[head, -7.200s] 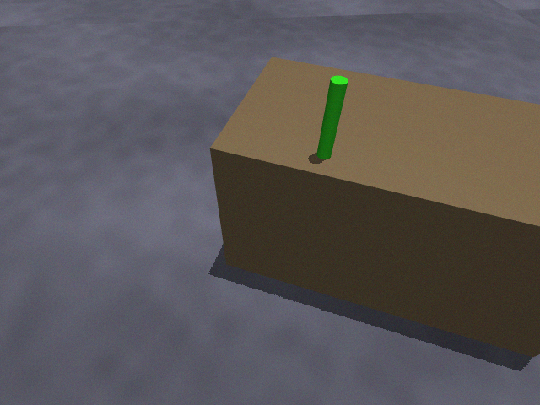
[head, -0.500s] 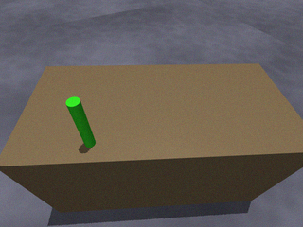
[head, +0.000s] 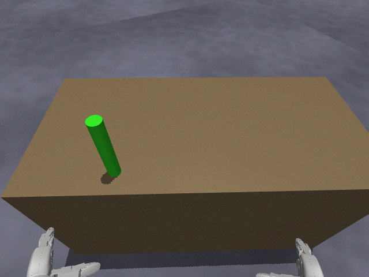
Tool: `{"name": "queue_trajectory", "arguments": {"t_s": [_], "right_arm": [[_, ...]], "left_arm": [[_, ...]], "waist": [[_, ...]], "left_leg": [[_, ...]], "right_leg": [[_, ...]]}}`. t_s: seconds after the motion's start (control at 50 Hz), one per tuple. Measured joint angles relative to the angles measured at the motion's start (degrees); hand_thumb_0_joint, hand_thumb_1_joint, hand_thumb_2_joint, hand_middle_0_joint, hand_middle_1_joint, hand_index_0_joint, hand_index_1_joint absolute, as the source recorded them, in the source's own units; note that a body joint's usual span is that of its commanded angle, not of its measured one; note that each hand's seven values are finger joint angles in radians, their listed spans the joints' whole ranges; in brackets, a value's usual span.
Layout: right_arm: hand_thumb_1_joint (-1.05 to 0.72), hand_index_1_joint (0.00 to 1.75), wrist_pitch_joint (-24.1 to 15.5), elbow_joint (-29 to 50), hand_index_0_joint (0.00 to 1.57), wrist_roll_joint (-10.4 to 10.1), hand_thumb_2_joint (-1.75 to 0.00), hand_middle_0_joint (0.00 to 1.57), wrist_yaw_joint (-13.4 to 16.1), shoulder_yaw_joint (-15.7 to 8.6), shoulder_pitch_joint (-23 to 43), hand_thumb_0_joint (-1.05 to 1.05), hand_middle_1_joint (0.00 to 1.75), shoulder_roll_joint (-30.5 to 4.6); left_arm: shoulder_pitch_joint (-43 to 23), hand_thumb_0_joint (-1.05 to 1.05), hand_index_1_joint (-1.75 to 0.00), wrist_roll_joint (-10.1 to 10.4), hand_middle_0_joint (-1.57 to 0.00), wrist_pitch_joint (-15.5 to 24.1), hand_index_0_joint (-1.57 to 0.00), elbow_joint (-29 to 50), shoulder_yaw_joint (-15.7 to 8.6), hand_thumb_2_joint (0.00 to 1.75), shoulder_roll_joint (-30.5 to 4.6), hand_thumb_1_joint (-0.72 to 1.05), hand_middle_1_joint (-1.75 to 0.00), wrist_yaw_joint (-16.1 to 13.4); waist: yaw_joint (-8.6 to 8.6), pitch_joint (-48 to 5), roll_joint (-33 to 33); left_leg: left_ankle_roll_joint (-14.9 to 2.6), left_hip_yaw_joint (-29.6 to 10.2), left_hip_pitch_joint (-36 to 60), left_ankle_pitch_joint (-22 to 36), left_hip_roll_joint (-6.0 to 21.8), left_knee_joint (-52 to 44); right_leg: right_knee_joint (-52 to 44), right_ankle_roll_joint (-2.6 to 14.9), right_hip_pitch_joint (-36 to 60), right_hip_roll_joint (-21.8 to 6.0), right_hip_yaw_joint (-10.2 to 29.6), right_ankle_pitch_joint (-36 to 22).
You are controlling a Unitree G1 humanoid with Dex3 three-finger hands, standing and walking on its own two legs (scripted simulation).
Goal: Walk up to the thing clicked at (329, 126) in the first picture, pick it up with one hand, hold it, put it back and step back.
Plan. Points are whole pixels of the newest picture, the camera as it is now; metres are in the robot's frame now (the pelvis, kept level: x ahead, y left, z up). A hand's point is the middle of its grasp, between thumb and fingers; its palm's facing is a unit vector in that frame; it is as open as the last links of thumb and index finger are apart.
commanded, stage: rise first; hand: left
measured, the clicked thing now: (105, 149) +0.44 +0.23 -0.02
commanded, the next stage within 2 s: go down in 1.00 s
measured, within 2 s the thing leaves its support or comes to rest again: neither
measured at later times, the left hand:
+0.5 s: hand (61, 248) +0.18 +0.26 -0.02, palm faces +0.31 -0.88 -0.36, open 17.4 cm
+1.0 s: hand (47, 248) +0.17 +0.27 +0.02, palm faces +0.33 -0.86 -0.38, open 17.5 cm
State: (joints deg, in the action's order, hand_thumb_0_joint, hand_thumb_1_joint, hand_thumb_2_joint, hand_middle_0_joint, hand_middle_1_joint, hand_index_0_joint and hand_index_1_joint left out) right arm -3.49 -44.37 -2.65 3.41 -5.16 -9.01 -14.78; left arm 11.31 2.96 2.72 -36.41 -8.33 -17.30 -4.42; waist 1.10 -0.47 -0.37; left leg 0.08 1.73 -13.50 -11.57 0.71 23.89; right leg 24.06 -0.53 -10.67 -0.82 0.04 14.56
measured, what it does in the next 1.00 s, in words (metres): stands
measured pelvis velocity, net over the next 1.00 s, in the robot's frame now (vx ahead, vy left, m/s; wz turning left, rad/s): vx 0.00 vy -0.01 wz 0.02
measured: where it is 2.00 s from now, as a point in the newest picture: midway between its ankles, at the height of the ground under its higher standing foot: outside the picture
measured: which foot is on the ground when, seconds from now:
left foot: down 0.00-1.00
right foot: down 0.00-1.00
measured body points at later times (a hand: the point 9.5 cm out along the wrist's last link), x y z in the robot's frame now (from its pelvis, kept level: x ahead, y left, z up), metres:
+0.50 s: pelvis +0.01 -0.01 +0.00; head +0.01 -0.02 +0.45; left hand +0.16 +0.31 +0.00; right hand +0.16 -0.27 -0.09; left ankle +0.01 +0.12 -0.74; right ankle -0.02 -0.13 -0.74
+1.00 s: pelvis +0.00 -0.01 +0.00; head -0.01 -0.02 +0.45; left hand +0.15 +0.31 +0.04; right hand +0.16 -0.27 -0.09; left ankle +0.01 +0.12 -0.74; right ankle -0.02 -0.13 -0.74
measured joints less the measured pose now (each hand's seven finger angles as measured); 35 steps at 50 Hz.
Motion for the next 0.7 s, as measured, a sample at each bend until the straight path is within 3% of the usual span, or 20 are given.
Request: {"name": "queue_trajectory", "arguments": {"t_s": [0.14,0.26,0.7], "right_arm": [[0.33,0.05,-0.2,5.6,0.06,0.5,-0.1,0.05,0.7,1.0,-2.9,-0.01,0.05,1.1],[0.46,0.05,-0.4,9.1,0.06,1.0,-0.05,0.06,0.8,1.0,-4.4,-0.01,0.05,1.3],[0.54,0.05,0.4,6.9,0.06,1.7,-0.03,0.05,0.5,-0.9,-3.6,-0.01,0.05,0.8]], "left_arm": [[3.5,0.0,-0.05,-0.3,-0.05,0.1,-0.05,8.1,-0.6,0.11,0.6,-0.29,-0.05,-0.6],[5.5,-0.01,-0.04,-0.4,-0.04,0.6,-0.04,14.1,-1.6,0.06,0.6,-0.44,-0.05,-0.6],[10.7,-0.01,-0.04,-0.3,-0.04,2.7,-0.04,26.4,-3.7,0.04,0.1,-0.53,-0.04,0.6]], "waist": [[0.27,1.3,-0.4],[0.38,1.5,-0.4],[1.01,2.8,-1.2]], "left_leg": [[0.09,-0.2,1.8,0.0,-0.1,-0.6],[0.28,-0.3,3.6,-0.1,0.0,-1.4],[0.46,-0.7,6.1,0.5,0.0,-2.4]], "right_leg": [[-0.4,0.09,1.8,-0.1,-0.2,0.2],[-1.1,0.26,3.6,0.0,-0.3,0.3],[-1.9,0.45,6.2,0.1,-0.8,0.1]]}}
